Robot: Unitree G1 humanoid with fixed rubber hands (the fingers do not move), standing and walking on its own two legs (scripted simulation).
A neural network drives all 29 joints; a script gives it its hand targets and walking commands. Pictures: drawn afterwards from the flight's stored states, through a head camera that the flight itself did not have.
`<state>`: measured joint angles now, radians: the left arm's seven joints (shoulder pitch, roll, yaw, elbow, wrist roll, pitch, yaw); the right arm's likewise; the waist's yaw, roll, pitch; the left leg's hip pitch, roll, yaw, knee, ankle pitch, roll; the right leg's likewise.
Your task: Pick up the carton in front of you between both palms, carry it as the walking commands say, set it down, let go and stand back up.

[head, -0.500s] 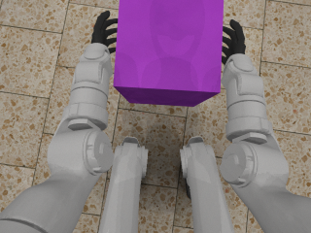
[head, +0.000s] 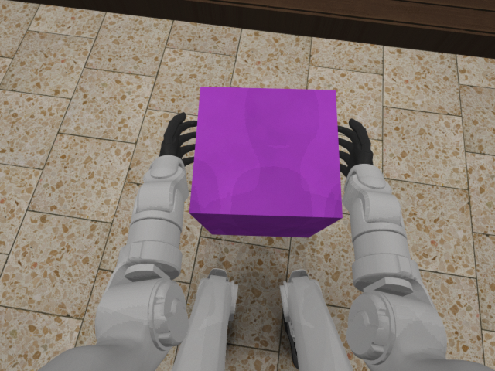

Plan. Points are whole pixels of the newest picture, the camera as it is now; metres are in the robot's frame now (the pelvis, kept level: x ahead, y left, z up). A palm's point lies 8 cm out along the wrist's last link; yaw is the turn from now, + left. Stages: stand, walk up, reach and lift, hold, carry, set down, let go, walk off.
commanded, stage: reach and lift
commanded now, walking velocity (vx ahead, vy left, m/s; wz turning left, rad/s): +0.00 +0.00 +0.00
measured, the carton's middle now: (263, 174) +0.44 +0.00 -0.11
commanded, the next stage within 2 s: hold in 1.80 s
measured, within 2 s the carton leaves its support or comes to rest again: neither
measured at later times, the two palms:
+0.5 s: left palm (135, 146) +0.39 +0.15 +0.11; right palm (411, 151) +0.38 -0.15 +0.12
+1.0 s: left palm (82, 132) +0.35 +0.15 +0.21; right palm (486, 132) +0.35 -0.15 +0.21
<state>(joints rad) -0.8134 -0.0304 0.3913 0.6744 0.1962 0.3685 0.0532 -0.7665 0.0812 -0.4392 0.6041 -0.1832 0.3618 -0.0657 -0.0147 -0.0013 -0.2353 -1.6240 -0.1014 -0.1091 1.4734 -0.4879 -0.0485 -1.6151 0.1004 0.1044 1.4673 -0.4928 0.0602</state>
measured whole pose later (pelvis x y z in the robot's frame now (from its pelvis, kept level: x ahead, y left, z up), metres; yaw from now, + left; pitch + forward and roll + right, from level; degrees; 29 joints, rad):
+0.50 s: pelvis +0.05 +0.00 +0.14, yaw +0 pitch +18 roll +0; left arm -0.42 -0.12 0.33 0.58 0.21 0.35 0.04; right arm -0.40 0.14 -0.34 0.54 -0.20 0.34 -0.04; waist -0.01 0.00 -0.18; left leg -0.83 -0.07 -0.13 0.88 -0.37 -0.03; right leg -0.82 0.07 0.13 0.88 -0.37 0.03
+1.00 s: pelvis +0.06 +0.00 +0.19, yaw +0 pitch -3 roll +0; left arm -0.30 -0.16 0.30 0.42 0.30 0.61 0.01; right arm -0.30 0.16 -0.29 0.41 -0.29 0.60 0.01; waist 0.00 0.00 -0.04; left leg -0.19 -0.04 -0.14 0.47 -0.23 -0.02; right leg -0.19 0.05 0.14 0.47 -0.23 0.01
